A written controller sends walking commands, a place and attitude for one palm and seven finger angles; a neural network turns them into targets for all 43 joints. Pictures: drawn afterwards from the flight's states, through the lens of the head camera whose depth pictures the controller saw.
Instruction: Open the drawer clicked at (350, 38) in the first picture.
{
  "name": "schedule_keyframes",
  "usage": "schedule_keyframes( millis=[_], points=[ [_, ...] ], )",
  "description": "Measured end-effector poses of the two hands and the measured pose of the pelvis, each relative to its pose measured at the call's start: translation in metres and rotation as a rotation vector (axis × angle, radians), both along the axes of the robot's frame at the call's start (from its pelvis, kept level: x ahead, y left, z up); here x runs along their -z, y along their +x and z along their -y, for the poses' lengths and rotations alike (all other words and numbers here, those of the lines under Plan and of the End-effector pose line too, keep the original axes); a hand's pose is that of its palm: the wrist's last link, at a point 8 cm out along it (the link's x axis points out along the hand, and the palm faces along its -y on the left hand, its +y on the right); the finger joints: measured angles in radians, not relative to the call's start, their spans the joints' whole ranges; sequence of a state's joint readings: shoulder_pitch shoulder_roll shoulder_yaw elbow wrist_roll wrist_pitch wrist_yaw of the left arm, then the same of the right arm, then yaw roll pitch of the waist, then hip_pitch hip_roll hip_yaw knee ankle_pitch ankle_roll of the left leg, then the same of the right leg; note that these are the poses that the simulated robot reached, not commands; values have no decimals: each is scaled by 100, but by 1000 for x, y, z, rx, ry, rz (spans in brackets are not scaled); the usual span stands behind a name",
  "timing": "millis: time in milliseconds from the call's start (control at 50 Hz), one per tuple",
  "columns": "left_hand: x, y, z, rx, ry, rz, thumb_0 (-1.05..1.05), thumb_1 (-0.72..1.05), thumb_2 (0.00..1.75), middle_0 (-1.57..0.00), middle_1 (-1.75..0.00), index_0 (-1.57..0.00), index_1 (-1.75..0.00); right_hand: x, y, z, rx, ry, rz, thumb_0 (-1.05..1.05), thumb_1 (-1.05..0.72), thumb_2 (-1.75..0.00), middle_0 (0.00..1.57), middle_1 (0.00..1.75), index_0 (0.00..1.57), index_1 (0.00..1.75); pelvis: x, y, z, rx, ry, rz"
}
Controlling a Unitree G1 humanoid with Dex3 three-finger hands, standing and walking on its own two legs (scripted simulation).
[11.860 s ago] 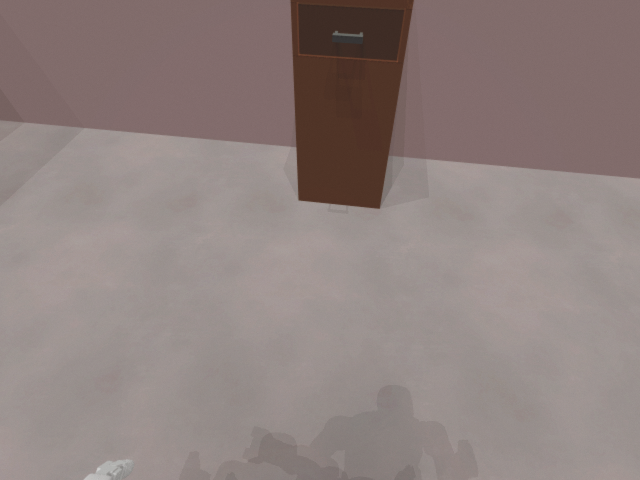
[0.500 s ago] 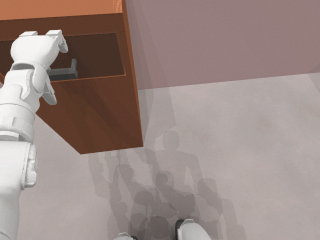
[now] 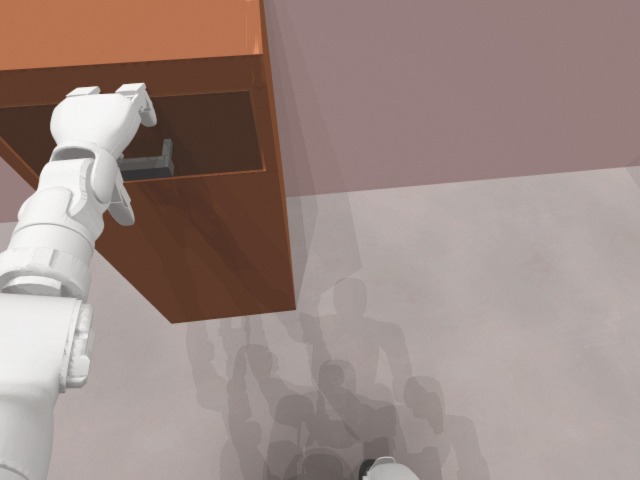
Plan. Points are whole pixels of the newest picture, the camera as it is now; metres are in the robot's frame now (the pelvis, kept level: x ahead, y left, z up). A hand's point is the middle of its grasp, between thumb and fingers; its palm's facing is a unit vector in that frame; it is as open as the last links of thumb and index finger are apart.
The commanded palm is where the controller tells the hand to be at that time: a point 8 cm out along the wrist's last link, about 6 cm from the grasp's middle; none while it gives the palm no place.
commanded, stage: lower the fingers behind the handle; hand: left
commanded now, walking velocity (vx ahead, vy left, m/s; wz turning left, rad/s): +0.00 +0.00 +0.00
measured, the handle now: (136, 158) +0.56 +0.23 +0.03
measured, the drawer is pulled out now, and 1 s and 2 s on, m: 0.00 0.00 0.00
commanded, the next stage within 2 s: lift the fingers back up to retry in 1.60 s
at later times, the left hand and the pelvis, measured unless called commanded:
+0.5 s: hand (124, 182) +0.50 +0.23 +0.05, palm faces -0.14 +0.00 -0.99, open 13.8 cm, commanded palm +0.50 +0.24 +0.10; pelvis -0.01 -0.01 -0.01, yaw +0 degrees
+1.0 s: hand (123, 178) +0.51 +0.23 +0.04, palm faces -0.06 +0.00 -1.00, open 13.8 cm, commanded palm +0.50 +0.23 +0.07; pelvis -0.01 +0.00 -0.02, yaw +0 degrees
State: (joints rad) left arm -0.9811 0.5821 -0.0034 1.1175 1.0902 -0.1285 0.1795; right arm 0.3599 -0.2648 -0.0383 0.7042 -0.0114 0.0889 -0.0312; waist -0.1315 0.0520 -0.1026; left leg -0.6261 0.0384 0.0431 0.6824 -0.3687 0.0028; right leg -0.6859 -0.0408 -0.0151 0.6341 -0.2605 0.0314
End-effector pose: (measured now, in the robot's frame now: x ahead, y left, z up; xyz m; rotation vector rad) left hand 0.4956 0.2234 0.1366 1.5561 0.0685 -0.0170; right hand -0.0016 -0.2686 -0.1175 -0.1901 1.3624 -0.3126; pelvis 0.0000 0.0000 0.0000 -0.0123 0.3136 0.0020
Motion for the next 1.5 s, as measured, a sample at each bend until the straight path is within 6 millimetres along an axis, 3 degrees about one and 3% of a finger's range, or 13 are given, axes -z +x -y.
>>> schedule_keyframes(
  millis=[340, 520, 720, 980, 1200, 1500],
  points=[
    [4, -2, 2, -25, 3, 24, 0, -49, 30, -33, -121, -32, -124, -2, 1, 15, -10, -26, -9, 0, -91, -90, 20, 30, 21, 30, 3, -2, 5, -3, 1, -10],
    [37, -9, -5, -23, 22, -81, 0, -49, 30, -32, -121, -31, -122, -2, -17, 16, 12, -44, -30, 0, -91, -90, 20, 30, 21, 30, 6, -8, 6, 3, 1, -20],
    [38, -4, -10, -12, 1, 15, 0, -49, 30, -31, -121, -31, -120, 5, -34, 10, 4, -36, -99, 0, -91, -90, 20, 30, 21, 30, 14, -9, 1, -6, -7, -58],
    [40, -1, -10, -36, 12, -8, 0, -49, 30, -31, -124, -32, -123, 9, -30, -2, 3, -14, -81, 0, -91, -90, 21, 30, 21, 30, 16, -10, -4, -6, -11, -59],
    [45, -3, -10, -20, 28, 13, 0, -49, 30, -27, -129, -32, -121, 14, -33, -1, -9, -23, -72, 0, -91, -90, 21, 30, 21, 30, 24, -17, -5, -5, -11, -75],
    [45, -2, -7, -42, 53, 5, 0, -49, 30, -26, -129, -32, -124, 19, -53, 2, 3, -28, -82, 0, -91, -90, 21, 30, 21, 30, 31, -31, -3, -7, -10, -90]
  ],
)
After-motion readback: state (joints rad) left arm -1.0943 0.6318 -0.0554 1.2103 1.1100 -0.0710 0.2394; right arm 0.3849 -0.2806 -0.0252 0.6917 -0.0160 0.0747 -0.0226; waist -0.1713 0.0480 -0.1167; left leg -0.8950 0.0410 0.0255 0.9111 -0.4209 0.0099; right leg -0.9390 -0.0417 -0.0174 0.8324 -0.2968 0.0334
